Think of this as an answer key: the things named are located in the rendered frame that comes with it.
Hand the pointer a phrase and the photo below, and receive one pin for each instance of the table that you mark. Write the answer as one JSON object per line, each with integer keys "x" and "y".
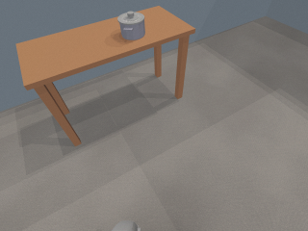
{"x": 51, "y": 58}

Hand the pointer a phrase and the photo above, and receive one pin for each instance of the left robot thigh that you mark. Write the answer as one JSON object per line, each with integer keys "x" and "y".
{"x": 126, "y": 225}

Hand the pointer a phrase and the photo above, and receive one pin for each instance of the pot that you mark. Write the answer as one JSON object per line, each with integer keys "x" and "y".
{"x": 132, "y": 32}

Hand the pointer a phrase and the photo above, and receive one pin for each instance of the knob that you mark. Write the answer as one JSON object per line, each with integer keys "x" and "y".
{"x": 130, "y": 14}

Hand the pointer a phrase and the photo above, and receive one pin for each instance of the lid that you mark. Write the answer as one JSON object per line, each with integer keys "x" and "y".
{"x": 124, "y": 19}

